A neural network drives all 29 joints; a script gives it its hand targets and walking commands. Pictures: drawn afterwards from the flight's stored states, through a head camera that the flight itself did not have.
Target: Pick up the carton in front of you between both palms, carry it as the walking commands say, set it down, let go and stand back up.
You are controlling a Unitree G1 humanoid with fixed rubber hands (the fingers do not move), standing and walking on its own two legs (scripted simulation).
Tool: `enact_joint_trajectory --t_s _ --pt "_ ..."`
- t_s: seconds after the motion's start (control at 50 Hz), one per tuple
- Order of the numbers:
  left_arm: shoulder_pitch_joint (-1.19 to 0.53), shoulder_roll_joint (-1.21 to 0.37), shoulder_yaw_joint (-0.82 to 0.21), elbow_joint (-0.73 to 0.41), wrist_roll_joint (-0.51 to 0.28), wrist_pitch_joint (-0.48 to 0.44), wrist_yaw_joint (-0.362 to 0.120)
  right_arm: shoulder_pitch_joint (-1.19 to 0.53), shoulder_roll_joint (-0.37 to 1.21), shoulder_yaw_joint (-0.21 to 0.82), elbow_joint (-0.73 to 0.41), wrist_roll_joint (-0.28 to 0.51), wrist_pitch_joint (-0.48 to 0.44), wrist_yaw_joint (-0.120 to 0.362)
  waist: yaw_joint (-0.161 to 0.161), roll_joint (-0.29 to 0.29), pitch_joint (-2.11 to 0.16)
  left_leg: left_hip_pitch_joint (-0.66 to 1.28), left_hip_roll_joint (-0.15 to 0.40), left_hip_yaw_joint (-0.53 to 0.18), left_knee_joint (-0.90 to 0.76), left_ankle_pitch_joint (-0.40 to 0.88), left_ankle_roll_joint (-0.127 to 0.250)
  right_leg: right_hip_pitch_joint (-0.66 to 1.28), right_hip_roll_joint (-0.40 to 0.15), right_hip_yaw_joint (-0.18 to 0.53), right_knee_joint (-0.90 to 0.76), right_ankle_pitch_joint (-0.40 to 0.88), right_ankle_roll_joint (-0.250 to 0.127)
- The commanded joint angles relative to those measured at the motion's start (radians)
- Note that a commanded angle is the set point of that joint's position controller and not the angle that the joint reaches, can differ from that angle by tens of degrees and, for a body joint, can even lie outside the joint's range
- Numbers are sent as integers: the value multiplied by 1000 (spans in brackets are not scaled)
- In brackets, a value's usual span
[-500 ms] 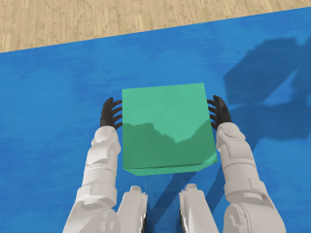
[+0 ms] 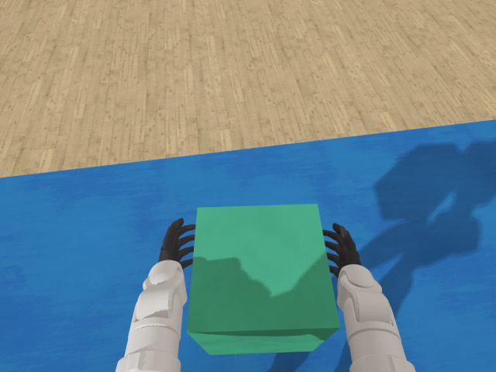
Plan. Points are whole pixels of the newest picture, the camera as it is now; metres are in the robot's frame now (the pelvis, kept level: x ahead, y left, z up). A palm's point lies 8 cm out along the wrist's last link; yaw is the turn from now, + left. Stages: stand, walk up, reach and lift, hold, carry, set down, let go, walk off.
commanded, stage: reach and lift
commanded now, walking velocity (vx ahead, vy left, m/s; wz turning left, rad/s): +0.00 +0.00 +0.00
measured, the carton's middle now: (259, 285) +0.31 +0.00 -0.09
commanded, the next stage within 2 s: hold in 1.24 s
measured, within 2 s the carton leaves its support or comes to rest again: neither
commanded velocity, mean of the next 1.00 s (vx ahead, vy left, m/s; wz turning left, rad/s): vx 0.00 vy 0.00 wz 0.00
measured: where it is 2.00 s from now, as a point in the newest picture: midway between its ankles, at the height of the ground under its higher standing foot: outside the picture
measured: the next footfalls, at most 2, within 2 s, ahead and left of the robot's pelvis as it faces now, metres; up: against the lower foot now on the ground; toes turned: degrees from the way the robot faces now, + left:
none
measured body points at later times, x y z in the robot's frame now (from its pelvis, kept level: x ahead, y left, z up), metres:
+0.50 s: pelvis -0.01 +0.00 +0.04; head -0.03 +0.00 +0.48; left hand +0.31 +0.16 +0.06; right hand +0.30 -0.15 +0.05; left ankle +0.01 +0.13 -0.70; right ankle +0.03 -0.12 -0.70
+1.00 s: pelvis +0.01 +0.00 +0.04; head -0.02 +0.00 +0.49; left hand +0.32 +0.15 +0.07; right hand +0.31 -0.15 +0.07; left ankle +0.01 +0.13 -0.70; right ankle +0.03 -0.12 -0.70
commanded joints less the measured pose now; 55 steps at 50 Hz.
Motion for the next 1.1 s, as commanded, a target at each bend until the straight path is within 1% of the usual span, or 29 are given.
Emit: enact_joint_trajectory --t_s 0.0,0.1,0.16,0.2,0.26,0.32,0.34,0.42,0.52,0.64,0.92,1.08 --pt "-389 -988 -607 70 -126 58 -256 -466 974 589 -32 150 16 221 -3 -24 -348 245 -68 -14 -180 321 8 401 65 25 -157 346 -14" --pt "-345 -989 -611 28 -127 127 -272 -430 971 601 -97 157 88 231 -6 -17 -249 377 -55 -14 -290 353 8 509 52 18 -267 366 -7" --pt "-335 -976 -609 -8 -129 173 -279 -415 972 597 -133 160 137 235 -6 -15 -181 440 -47 -13 -352 352 7 562 49 14 -328 356 -4" --pt "-331 -961 -587 -14 -120 201 -283 -405 964 571 -131 149 166 238 -7 -14 -120 459 -43 -11 -385 316 7 577 48 11 -361 317 -5" --pt "-345 -940 -536 4 -95 232 -293 -418 947 517 -108 123 198 245 -5 -10 -31 457 -37 -7 -422 229 11 582 47 5 -394 229 -9" --pt "-396 -934 -479 37 -70 241 -302 -472 932 463 -72 99 206 255 -4 -4 24 441 -34 -4 -434 145 15 573 45 0 -405 141 -16" --pt "-421 -940 -476 38 -69 239 -305 -496 937 459 -71 98 204 258 -5 -3 21 443 -33 -2 -434 129 17 576 45 -3 -404 124 -18" --pt "-506 -969 -490 23 -79 232 -313 -575 958 470 -84 102 197 269 -10 -3 -31 466 -31 0 -428 126 18 599 44 -8 -397 120 -20" --pt "-529 -964 -490 26 -74 233 -310 -598 954 469 -84 95 199 270 -13 -7 -46 479 -30 2 -435 121 16 620 43 -12 -401 119 -17" --pt "-505 -946 -491 9 -70 240 -307 -573 950 479 -102 96 210 265 -9 -14 -56 508 -34 6 -444 169 14 645 44 -10 -418 163 -12" --pt "-370 -914 -537 -104 -101 274 -301 -429 939 528 -212 135 247 247 -6 -19 -76 584 -48 0 -465 350 9 715 49 6 -447 356 -1" --pt "-333 -909 -563 -156 -119 292 -298 -390 931 548 -261 151 266 241 -6 -15 -65 603 -48 -7 -475 387 6 729 51 9 -456 390 2"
